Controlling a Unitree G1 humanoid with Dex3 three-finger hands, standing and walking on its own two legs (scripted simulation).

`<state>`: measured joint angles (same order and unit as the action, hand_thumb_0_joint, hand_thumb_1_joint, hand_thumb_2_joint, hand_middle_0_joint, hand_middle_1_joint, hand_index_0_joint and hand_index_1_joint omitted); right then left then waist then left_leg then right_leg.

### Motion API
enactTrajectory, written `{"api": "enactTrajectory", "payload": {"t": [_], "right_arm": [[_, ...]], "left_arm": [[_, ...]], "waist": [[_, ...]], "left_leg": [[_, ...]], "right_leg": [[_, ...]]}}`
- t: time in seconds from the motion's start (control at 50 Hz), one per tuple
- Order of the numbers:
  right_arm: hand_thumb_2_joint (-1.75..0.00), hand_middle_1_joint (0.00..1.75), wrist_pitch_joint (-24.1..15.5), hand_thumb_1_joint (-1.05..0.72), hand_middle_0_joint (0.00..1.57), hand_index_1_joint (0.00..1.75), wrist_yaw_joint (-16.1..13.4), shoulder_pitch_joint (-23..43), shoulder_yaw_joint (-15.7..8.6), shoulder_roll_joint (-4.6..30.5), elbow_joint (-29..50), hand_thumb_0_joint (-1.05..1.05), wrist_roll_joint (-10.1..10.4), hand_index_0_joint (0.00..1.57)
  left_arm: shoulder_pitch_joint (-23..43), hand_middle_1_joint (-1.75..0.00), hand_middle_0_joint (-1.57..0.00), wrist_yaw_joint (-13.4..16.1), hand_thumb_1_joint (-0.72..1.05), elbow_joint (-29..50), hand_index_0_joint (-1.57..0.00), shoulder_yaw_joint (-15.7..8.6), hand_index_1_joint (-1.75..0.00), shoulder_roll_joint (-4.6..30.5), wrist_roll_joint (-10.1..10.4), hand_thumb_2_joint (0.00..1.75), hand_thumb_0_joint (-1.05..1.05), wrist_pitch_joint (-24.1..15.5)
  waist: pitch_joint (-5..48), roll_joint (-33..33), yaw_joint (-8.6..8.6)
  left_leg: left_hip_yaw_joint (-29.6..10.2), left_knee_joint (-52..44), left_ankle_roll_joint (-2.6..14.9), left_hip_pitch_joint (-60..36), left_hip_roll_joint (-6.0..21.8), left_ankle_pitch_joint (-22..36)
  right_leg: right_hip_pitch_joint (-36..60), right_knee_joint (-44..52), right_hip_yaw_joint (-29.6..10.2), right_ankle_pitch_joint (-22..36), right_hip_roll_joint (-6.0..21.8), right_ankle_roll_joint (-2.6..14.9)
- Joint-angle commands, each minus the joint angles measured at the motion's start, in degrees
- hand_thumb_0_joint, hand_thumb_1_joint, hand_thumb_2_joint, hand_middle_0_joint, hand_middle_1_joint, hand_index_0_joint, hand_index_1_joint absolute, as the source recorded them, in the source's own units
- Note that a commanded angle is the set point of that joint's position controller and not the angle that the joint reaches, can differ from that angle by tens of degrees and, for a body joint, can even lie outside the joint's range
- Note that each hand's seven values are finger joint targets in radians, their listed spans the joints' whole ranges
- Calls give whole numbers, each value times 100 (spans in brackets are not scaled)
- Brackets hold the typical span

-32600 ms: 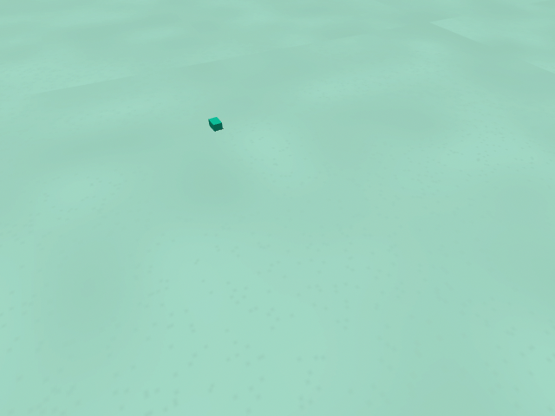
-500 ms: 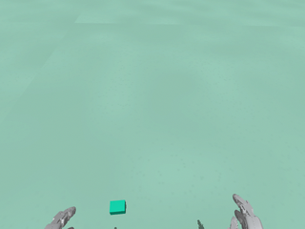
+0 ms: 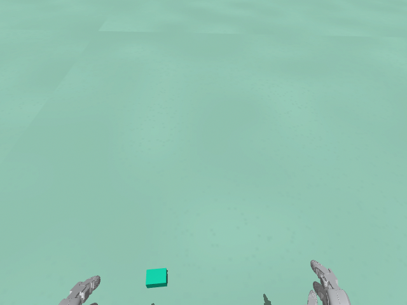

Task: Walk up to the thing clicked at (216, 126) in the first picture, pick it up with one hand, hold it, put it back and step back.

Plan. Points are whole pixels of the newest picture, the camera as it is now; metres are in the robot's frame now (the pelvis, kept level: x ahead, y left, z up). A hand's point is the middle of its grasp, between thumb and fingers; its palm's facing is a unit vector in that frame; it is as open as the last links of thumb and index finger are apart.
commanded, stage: home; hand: left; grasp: from above
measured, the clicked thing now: (156, 277) +0.44 +0.18 -0.69
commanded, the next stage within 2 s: stand in 0.32 s
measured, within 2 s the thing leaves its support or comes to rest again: neither
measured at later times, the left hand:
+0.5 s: hand out of the picture +0.16 +0.19 -0.07, palm faces +0.01 -0.96 -0.29, open 7.4 cm
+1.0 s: hand out of the picture +0.02 +0.24 -0.11, palm faces +0.04 -0.95 -0.32, open 7.4 cm
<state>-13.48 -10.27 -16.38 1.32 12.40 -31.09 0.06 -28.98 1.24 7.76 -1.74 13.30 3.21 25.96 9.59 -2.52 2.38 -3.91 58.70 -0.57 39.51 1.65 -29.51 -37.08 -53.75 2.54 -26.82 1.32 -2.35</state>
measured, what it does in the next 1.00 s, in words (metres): rises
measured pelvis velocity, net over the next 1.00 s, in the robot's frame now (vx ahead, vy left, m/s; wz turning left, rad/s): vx -0.01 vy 0.01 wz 0.00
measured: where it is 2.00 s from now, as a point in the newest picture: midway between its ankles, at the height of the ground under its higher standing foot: outside the picture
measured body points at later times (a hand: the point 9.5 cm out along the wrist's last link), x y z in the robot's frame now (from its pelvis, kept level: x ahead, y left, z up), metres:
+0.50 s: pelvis -0.01 +0.00 +0.01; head +0.02 +0.01 +0.46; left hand +0.16 +0.24 -0.05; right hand +0.15 -0.25 -0.08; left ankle +0.00 +0.12 -0.68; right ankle +0.00 -0.15 -0.68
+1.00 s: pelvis -0.01 +0.01 +0.06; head -0.02 +0.01 +0.51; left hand +0.02 +0.29 -0.08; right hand +0.06 -0.27 -0.08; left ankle +0.00 +0.12 -0.68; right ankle +0.00 -0.15 -0.68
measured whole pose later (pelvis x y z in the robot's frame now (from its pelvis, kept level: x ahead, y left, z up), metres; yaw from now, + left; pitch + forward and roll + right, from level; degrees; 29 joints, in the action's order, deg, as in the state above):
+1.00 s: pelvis -0.01 +0.01 +0.06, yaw +0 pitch -4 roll +0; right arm -0.1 -1.4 -10.6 -2.7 15.4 -59.1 -2.2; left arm -13.0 2.0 -59.1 -2.2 16.1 -1.8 1.3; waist -3.7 0.0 -1.3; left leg -1.1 29.6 0.7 10.2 -1.1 -15.3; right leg -9.8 -28.2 0.6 -14.2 4.2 -3.3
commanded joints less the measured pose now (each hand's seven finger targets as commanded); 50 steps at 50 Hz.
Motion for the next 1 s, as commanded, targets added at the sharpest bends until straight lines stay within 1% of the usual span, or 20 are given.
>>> {"api": "enactTrajectory", "payload": {"t": [0.0,0.04,0.12,0.18,0.3,0.38,0.4,0.42,0.44,0.46,0.52,0.58,0.62,0.7,0.74,0.78,0.8,0.84,0.92,0.98], "right_arm": [[-90,30,-348,-90,20,30,-78,384,-288,726,942,0,16,20],[-90,30,-331,-90,20,30,-73,356,-294,737,882,0,21,20],[-90,30,-312,-90,20,30,-54,347,-289,747,902,0,22,20],[-90,30,-322,-90,20,30,-59,327,-304,745,911,0,27,20],[-90,30,-324,-90,20,30,-54,386,-285,723,964,0,35,20],[-90,30,-339,-90,20,30,-59,397,-285,715,971,0,35,20],[-90,30,306,-90,20,30,282,805,-516,1368,-486,0,-708,20],[-90,30,540,-90,20,30,449,685,-598,1414,-485,0,-680,20],[-90,30,673,-90,20,30,541,614,-628,1493,-348,0,-708,20],[-90,30,739,-90,20,30,635,654,-619,1445,-437,0,-645,20],[-90,30,795,-90,20,30,867,704,-620,1290,-808,0,-331,20],[-90,30,890,-90,20,30,921,757,-645,1234,-1115,0,-313,20],[-90,30,964,-90,20,30,907,779,-669,1269,-1279,0,-334,20],[-90,30,1046,-90,20,30,879,773,-678,1278,-1623,0,-301,20],[-90,30,1081,-90,20,30,846,701,-674,1347,-1780,0,-278,20],[-90,30,1098,-90,20,30,825,700,-660,1392,-1945,0,-259,20],[-90,30,1126,-90,20,30,814,747,-657,1422,-2011,0,-256,20],[-90,30,1157,-90,20,30,799,763,-645,1387,-2138,0,-231,20],[-90,30,1172,-90,20,30,796,766,-636,1438,-2412,0,-195,20],[-90,30,1207,-90,20,30,804,752,-631,1477,-2547,0,-190,20]], "left_arm": [[176,-30,-20,32,90,1152,-20,-329,-30,534,-64,90,0,-265],[73,-30,-20,32,90,1025,-20,-394,-30,581,-54,90,0,-250],[68,-30,-20,22,90,1112,-20,-318,-30,549,-66,90,0,-243],[119,-30,-20,37,90,1178,-20,-375,-30,581,-41,90,0,-262],[184,-30,-20,37,90,1185,-20,-273,-30,501,-42,90,0,-281],[208,-30,-20,35,90,1208,-20,-365,-30,597,-51,90,0,-269],[1754,-30,-20,264,90,-803,-20,-352,-30,1087,-688,90,0,-1488],[1209,-30,-20,252,90,-1878,-20,-461,-30,1163,-740,90,0,-1878],[1140,-30,-20,209,90,-2133,-20,-417,-30,1216,-727,90,0,-2067],[1198,-30,-20,186,90,-2392,-20,-346,-30,1317,-754,90,0,-2202],[1509,-30,-20,119,90,-3130,-20,-338,-30,1167,-629,90,0,-2303],[1721,-30,-20,138,90,-3863,-20,-340,-30,1162,-590,90,0,-2449],[1808,-30,-20,138,90,-4260,-20,-343,-30,1140,-587,90,0,-2516],[1735,-30,-20,143,90,-4994,-20,-340,-30,1152,-566,90,0,-2625],[1832,-30,-20,142,90,-5264,-20,-325,-30,1164,-546,90,0,-2627],[1797,-30,-20,143,90,-5542,-20,-315,-30,1152,-518,90,0,-2631],[1783,-30,-20,146,90,-5685,-20,-295,-30,1143,-520,90,0,-2623],[1787,-30,-20,150,90,-5927,-20,-307,-30,1241,-518,90,0,-2626],[1808,-30,-20,140,90,-6282,-20,-271,-30,1254,-510,90,0,-2632],[1871,-30,-20,127,90,-6481,-20,-253,-30,1263,-516,90,0,-2617]], "waist": [[418,-36,-18],[362,-48,-12],[396,-241,-34],[578,-50,-12],[344,-125,-45],[395,-100,-14],[-978,403,-433],[-404,632,-390],[-314,612,-283],[-343,505,-326],[-164,308,-432],[-266,318,-408],[-436,141,-386],[-523,77,-404],[-701,20,-332],[-653,-34,-358],[-832,-60,-366],[-892,190,-352],[-1027,86,-355],[-1196,95,-328]], "left_leg": [[137,-999,86,-482,-125,1419],[108,-1018,84,-458,-117,1356],[32,-1111,38,-511,-75,1375],[63,-986,62,-537,-92,1617],[20,-1092,50,-425,-69,1270],[142,-996,92,-377,-137,1165],[-12,-1375,347,-510,67,2196],[111,-1384,403,-934,25,2275],[11,-1320,392,-1053,-41,2126],[-43,-1436,404,-1172,-63,1903],[-61,-1766,381,-1736,-52,2060],[-162,-2041,399,-2006,57,2225],[-232,-2331,405,-1989,92,1922],[-261,-2555,377,-2385,163,2452],[-303,-2887,351,-2463,206,2353],[-384,-3104,336,-2676,290,2669],[-418,-3270,329,-2601,317,2400],[-314,-3367,278,-2766,270,2400],[-298,-3660,230,-2892,292,2395],[-354,-4015,215,-2838,314,1697]], "right_leg": [[327,769,188,1131,-218,204],[314,773,187,1080,-217,202],[232,675,204,1030,-233,235],[375,683,201,1270,-226,221],[199,704,217,970,-228,218],[260,807,164,927,-211,201],[1226,1060,-313,1041,222,493],[1457,1155,-594,1081,331,662],[1329,1327,-788,1253,325,747],[1534,1325,-810,1279,406,723],[1617,1294,-588,1426,388,546],[1741,1499,-527,1629,390,426],[1869,1642,-466,1506,370,377],[2189,1992,-420,1993,408,354],[2250,2187,-415,1948,381,344],[2494,2271,-373,2127,389,317],[2490,2434,-367,1959,377,304],[2605,2649,-422,2023,433,318],[2852,2957,-425,1943,478,299],[2882,3155,-407,1590,452,259]]}}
